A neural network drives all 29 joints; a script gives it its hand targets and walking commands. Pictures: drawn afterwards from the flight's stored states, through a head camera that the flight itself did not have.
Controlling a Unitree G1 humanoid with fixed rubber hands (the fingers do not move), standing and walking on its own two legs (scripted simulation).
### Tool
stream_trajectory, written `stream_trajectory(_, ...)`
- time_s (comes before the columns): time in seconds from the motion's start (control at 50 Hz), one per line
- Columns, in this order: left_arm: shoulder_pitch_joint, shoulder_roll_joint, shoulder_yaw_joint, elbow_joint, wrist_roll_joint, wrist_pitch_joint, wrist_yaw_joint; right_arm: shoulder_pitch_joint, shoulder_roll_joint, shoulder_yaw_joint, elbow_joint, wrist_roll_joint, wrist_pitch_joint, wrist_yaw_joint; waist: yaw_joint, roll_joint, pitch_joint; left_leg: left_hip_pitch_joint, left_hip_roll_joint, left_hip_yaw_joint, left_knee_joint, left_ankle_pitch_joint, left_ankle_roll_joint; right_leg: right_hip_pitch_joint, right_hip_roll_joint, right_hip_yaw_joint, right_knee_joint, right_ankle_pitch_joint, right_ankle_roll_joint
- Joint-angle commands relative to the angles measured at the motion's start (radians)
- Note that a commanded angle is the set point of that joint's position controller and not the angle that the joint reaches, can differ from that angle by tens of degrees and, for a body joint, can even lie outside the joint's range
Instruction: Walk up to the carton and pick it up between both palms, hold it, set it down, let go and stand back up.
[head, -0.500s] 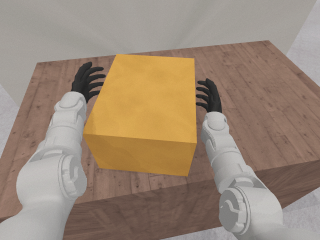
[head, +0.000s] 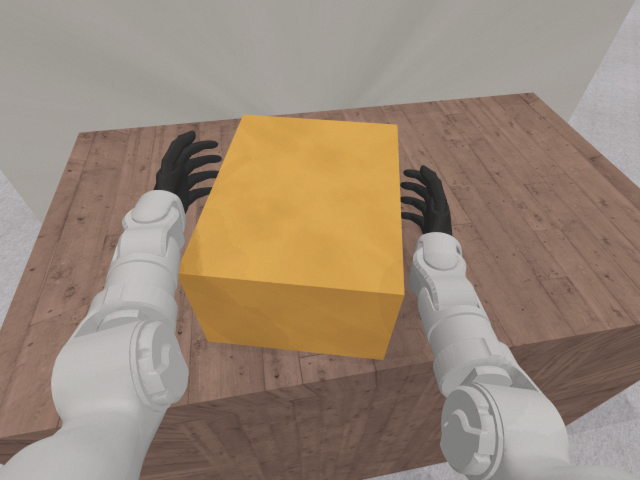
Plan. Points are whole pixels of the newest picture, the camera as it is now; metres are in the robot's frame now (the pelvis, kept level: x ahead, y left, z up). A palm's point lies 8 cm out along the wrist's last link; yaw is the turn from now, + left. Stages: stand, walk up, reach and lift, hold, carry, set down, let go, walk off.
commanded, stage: reach and lift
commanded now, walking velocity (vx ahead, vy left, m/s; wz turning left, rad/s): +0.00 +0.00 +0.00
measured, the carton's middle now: (307, 227) +0.45 -0.01 +0.07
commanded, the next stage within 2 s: none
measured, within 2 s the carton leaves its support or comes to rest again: leaves its support in 0.06 s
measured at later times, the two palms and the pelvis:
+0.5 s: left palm (164, 215) +0.40 +0.16 +0.16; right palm (443, 233) +0.36 -0.16 +0.13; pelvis -0.02 +0.00 +0.00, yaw +0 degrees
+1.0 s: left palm (160, 209) +0.38 +0.15 +0.19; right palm (452, 227) +0.35 -0.17 +0.15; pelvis -0.02 -0.01 +0.00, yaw +0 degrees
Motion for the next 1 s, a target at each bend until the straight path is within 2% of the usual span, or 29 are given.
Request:
stream_trajectory(0.0,-0.388,-0.599,-0.210,-0.200,0.066,-0.031,-0.066,-0.565,0.490,0.356,-0.250,0.029,-0.090,0.177,0.036,0.087,-0.616,0.156,-0.019,0.061,-0.037,0.528,-0.066,0.335,0.030,-0.119,0.033,0.519,0.009)
stream_trajectory(0.04,-0.394,-0.607,-0.215,-0.192,0.056,-0.019,-0.061,-0.586,0.470,0.323,-0.195,0.031,-0.088,0.180,0.029,0.099,-0.538,0.164,-0.013,0.066,-0.044,0.512,-0.066,0.280,0.023,-0.125,0.009,0.458,0.013)
stream_trajectory(0.08,-0.359,-0.567,-0.178,-0.110,0.067,0.003,-0.068,-0.558,0.433,0.300,-0.178,0.010,-0.071,0.184,0.013,0.032,-0.475,0.146,-0.017,0.063,-0.051,0.423,-0.051,0.252,0.020,-0.129,-0.008,0.401,0.007)
stream_trajectory(0.1,-0.305,-0.586,-0.191,-0.131,0.079,0.022,-0.057,-0.575,0.466,0.362,-0.220,0.031,-0.078,0.181,0.055,0.052,-0.524,0.153,-0.015,0.075,-0.066,0.470,-0.051,0.303,0.017,-0.124,-0.003,0.475,0.017)
stream_trajectory(0.14,-0.382,-0.583,-0.181,-0.170,0.079,0.019,-0.065,-0.607,0.460,0.335,-0.227,0.030,-0.081,0.186,0.037,0.048,-0.499,0.162,-0.013,0.073,-0.054,0.471,-0.056,0.284,0.021,-0.124,0.006,0.444,0.015)
stream_trajectory(0.18,-0.341,-0.616,-0.196,-0.206,0.082,0.035,-0.053,-0.603,0.446,0.368,-0.231,0.054,-0.074,0.194,0.064,0.073,-0.518,0.185,-0.015,0.072,-0.062,0.493,-0.060,0.285,0.026,-0.133,-0.004,0.407,0.008)
stream_trajectory(0.22,-0.308,-0.612,-0.184,-0.221,0.077,0.046,-0.046,-0.634,0.484,0.437,-0.310,0.076,-0.073,0.199,0.126,0.030,-0.591,0.183,-0.016,0.077,-0.062,0.505,-0.038,0.354,0.023,-0.108,0.004,0.493,0.025)
stream_trajectory(0.24,-0.337,-0.598,-0.175,-0.185,0.086,0.049,-0.048,-0.558,0.473,0.398,-0.179,0.065,-0.048,0.201,0.101,0.060,-0.485,0.166,-0.022,0.077,-0.080,0.428,-0.044,0.322,0.021,-0.116,-0.009,0.381,0.020)
stream_trajectory(0.26,-0.399,-0.608,-0.195,-0.280,0.055,0.037,-0.051,-0.615,0.503,0.418,-0.248,0.075,-0.060,0.206,0.116,0.036,-0.546,0.168,-0.024,0.086,-0.068,0.470,-0.043,0.342,0.021,-0.114,0.002,0.430,0.024)
stream_trajectory(0.28,-0.357,-0.612,-0.199,-0.234,0.070,0.050,-0.043,-0.583,0.470,0.387,-0.184,0.067,-0.042,0.211,0.095,0.053,-0.506,0.158,-0.018,0.074,-0.079,0.415,-0.044,0.289,0.022,-0.122,-0.008,0.331,0.011)
stream_trajectory(0.3,-0.397,-0.627,-0.236,-0.293,0.048,0.045,-0.039,-0.630,0.476,0.414,-0.256,0.082,-0.058,0.212,0.094,0.056,-0.583,0.207,-0.013,0.064,-0.067,0.485,-0.048,0.287,0.033,-0.133,0.004,0.385,0.016)
stream_trajectory(0.38,-0.319,-0.614,-0.199,-0.271,0.056,0.104,-0.037,-0.633,0.450,0.418,-0.231,0.115,-0.017,0.221,0.114,0.038,-0.434,0.199,-0.017,0.066,-0.098,0.401,-0.032,0.291,0.033,-0.120,-0.027,0.283,0.018)
stream_trajectory(0.4,-0.331,-0.630,-0.235,-0.325,0.046,0.111,-0.030,-0.640,0.435,0.427,-0.251,0.116,-0.012,0.226,0.113,0.048,-0.476,0.249,-0.012,0.059,-0.085,0.473,-0.047,0.282,0.041,-0.127,-0.023,0.308,0.012)
stream_trajectory(0.42,-0.353,-0.624,-0.251,-0.350,0.051,0.128,-0.029,-0.644,0.419,0.426,-0.224,0.127,-0.013,0.222,0.092,0.076,-0.448,0.234,-0.025,0.058,-0.081,0.453,-0.051,0.262,0.037,-0.130,-0.020,0.276,0.017)
stream_trajectory(0.46,-0.390,-0.621,-0.254,-0.328,0.028,0.141,-0.036,-0.660,0.415,0.399,-0.212,0.123,0.006,0.222,0.078,0.023,-0.386,0.194,-0.028,0.062,-0.098,0.374,-0.038,0.262,0.032,-0.123,-0.033,0.242,0.024)
stream_trajectory(0.48,-0.358,-0.643,-0.255,-0.338,0.034,0.152,-0.034,-0.697,0.419,0.430,-0.236,0.132,0.006,0.225,0.106,0.034,-0.412,0.204,-0.031,0.063,-0.101,0.361,-0.036,0.253,0.031,-0.120,-0.039,0.209,0.018)
stream_trajectory(0.52,-0.459,-0.652,-0.281,-0.419,0.017,0.137,-0.033,-0.698,0.436,0.402,-0.233,0.114,0.003,0.225,0.071,0.038,-0.452,0.225,-0.029,0.065,-0.104,0.353,-0.041,0.252,0.033,-0.128,-0.031,0.189,0.012)
stream_trajectory(0.54,-0.435,-0.637,-0.262,-0.348,0.032,0.163,-0.031,-0.713,0.399,0.372,-0.193,0.112,0.021,0.231,0.080,0.057,-0.352,0.188,-0.030,0.068,-0.129,0.227,-0.033,0.188,0.025,-0.125,-0.053,0.072,0.004)
stream_trajectory(0.56,-0.458,-0.641,-0.271,-0.365,0.015,0.160,-0.036,-0.709,0.414,0.377,-0.205,0.105,0.018,0.230,0.064,0.018,-0.368,0.181,-0.029,0.068,-0.138,0.215,-0.026,0.207,0.024,-0.135,-0.051,0.083,0.008)
stream_trajectory(0.58,-0.383,-0.626,-0.258,-0.337,0.027,0.177,-0.040,-0.747,0.404,0.418,-0.293,0.114,0.007,0.225,0.082,-0.005,-0.408,0.187,-0.031,0.057,-0.132,0.255,-0.014,0.255,0.019,-0.113,-0.054,0.151,0.009)
stream_trajectory(0.62,-0.413,-0.637,-0.251,-0.381,0.032,0.184,-0.031,-0.734,0.391,0.384,-0.214,0.116,0.031,0.236,0.097,0.036,-0.393,0.162,-0.029,0.061,-0.154,0.185,-0.025,0.230,0.027,-0.126,-0.043,0.036,0.006)
stream_trajectory(0.7,-0.433,-0.685,-0.345,-0.473,-0.008,0.203,-0.006,-0.791,0.373,0.431,-0.282,0.164,0.014,0.247,0.093,0.075,-0.458,0.226,-0.029,0.047,-0.127,0.283,-0.045,0.191,0.034,-0.136,-0.038,0.085,-0.004)
stream_trajectory(0.72,-0.396,-0.678,-0.310,-0.437,0.008,0.221,-0.003,-0.809,0.364,0.435,-0.285,0.163,0.027,0.247,0.120,0.036,-0.425,0.226,-0.025,0.054,-0.122,0.290,-0.038,0.206,0.033,-0.127,-0.052,0.079,0.002)
stream_trajectory(0.74,-0.373,-0.697,-0.353,-0.498,-0.012,0.225,0.004,-0.791,0.385,0.483,-0.304,0.201,0.024,0.250,0.116,0.051,-0.538,0.286,-0.031,0.047,-0.095,0.386,-0.045,0.217,0.043,-0.133,-0.040,0.147,0.002)
stream_trajectory(0.8,-0.314,-0.653,-0.288,-0.468,0.034,0.260,0.002,-0.737,0.386,0.514,-0.226,0.221,0.052,0.237,0.141,-0.004,-0.417,0.243,-0.042,0.047,-0.107,0.372,-0.021,0.252,0.034,-0.121,-0.039,0.178,0.011)
stream_trajectory(0.86,-0.252,-0.658,-0.300,-0.457,0.050,0.307,-0.008,-0.728,0.328,0.495,-0.256,0.250,0.070,0.225,0.100,0.012,-0.349,0.235,-0.044,0.031,-0.121,0.324,-0.022,0.227,0.032,-0.124,-0.058,0.146,0.012)
stream_trajectory(0.88,-0.303,-0.722,-0.360,-0.609,0.005,0.309,0.003,-0.785,0.365,0.561,-0.345,0.296,0.053,0.225,0.129,0.028,-0.518,0.301,-0.038,0.033,-0.084,0.466,-0.037,0.254,0.048,-0.130,-0.040,0.217,0.006)
stream_trajectory(0.92,-0.299,-0.678,-0.337,-0.553,0.024,0.332,-0.003,-0.769,0.328,0.534,-0.316,0.287,0.069,0.216,0.114,0.001,-0.424,0.278,-0.043,0.040,-0.080,0.445,-0.035,0.235,0.038,-0.125,-0.054,0.220,0.007)
stream_trajectory(0.98,-0.326,-0.705,-0.376,-0.642,-0.011,0.344,-0.003,-0.822,0.354,0.584,-0.382,0.337,0.075,0.204,0.114,0.012,-0.468,0.283,-0.044,0.023,-0.069,0.459,-0.031,0.251,0.036,-0.111,-0.037,0.261,0.013)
